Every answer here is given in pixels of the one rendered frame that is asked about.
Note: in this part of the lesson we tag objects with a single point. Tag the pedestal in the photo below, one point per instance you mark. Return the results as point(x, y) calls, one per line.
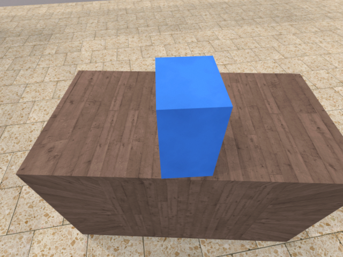
point(279, 170)

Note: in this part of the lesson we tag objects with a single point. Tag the carton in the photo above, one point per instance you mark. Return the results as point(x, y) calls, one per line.
point(192, 110)

